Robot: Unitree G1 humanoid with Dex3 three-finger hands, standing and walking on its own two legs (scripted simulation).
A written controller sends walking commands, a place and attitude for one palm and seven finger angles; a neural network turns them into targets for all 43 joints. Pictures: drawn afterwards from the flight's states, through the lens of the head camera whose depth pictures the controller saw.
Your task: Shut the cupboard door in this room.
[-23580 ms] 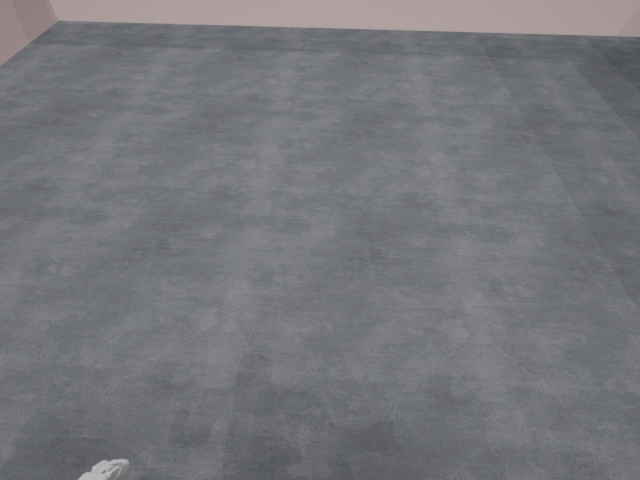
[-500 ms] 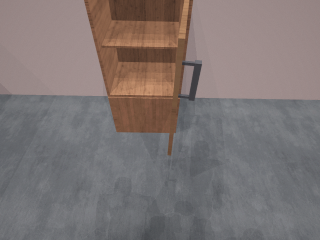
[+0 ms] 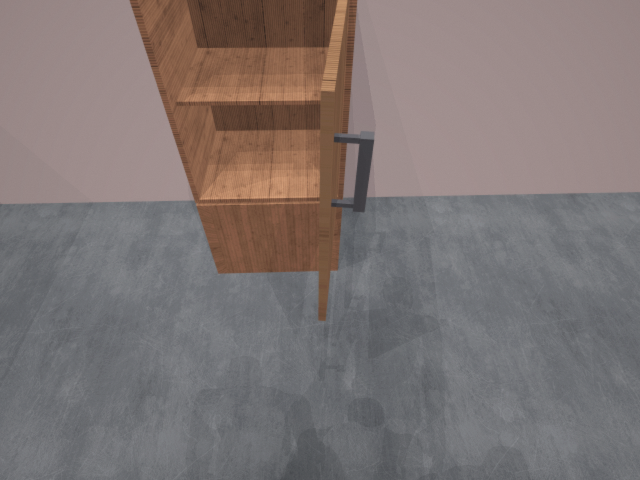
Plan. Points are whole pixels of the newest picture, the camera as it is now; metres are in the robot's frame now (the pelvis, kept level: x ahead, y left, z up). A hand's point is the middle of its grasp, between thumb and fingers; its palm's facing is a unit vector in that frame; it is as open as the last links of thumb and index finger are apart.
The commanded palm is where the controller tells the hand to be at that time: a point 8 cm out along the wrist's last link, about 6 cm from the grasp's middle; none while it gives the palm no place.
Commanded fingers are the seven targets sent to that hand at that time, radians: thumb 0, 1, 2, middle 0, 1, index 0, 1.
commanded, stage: stand and wait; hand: left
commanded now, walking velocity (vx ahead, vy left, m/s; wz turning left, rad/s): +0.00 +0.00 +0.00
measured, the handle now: (350, 174) +0.57 -0.02 +0.06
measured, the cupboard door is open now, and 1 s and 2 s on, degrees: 82 82 82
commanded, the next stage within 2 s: look at it before walking up in 0.10 s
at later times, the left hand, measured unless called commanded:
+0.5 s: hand out of the picture -0.04 +0.15 -0.18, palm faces +0.05 -0.99 -0.15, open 7.4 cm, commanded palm none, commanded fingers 0.00 0.90 0.90 -0.20 -0.30 -0.20 -0.30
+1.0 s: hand out of the picture -0.01 +0.17 -0.18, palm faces +0.02 -0.98 -0.17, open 7.4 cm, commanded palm none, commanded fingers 0.00 0.90 0.90 -0.20 -0.30 -0.20 -0.30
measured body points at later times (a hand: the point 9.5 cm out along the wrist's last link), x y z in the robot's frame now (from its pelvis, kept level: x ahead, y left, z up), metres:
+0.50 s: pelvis +0.00 +0.00 +0.00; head +0.02 +0.00 +0.45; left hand -0.04 +0.20 -0.16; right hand +0.00 -0.22 -0.16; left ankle +0.00 +0.12 -0.74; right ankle -0.06 -0.11 -0.74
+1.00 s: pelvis +0.00 +0.00 +0.00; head +0.03 +0.01 +0.45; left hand -0.01 +0.22 -0.17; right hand +0.00 -0.22 -0.16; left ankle +0.00 +0.12 -0.74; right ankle -0.06 -0.11 -0.74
